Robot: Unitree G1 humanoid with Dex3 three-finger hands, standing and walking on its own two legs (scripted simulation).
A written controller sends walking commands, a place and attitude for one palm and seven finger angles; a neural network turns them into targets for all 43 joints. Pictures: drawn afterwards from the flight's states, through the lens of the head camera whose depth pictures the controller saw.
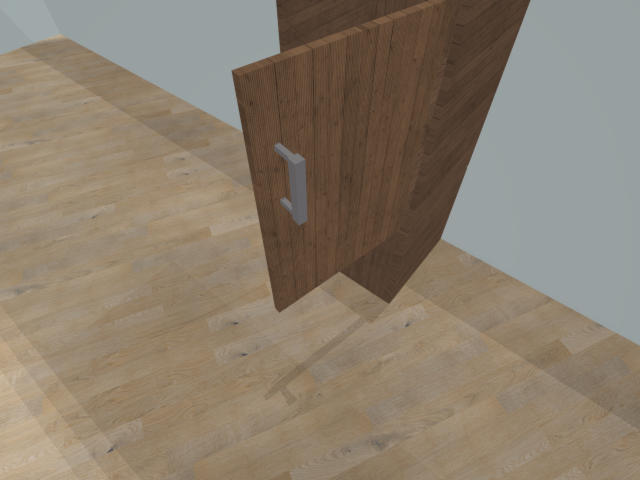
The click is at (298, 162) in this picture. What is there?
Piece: cupboard door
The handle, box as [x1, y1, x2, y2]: [274, 143, 307, 224]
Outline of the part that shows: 277,143 274,145 274,149 288,161 291,194 290,202 284,197 280,199 280,202 292,214 293,219 298,224 300,224 307,220 305,162 299,154 297,153 294,155 280,143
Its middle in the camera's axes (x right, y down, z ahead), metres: -0.05 -0.08 +0.62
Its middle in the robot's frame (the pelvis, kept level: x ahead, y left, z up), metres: +0.53 +0.08 +0.05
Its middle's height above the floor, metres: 0.83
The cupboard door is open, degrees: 78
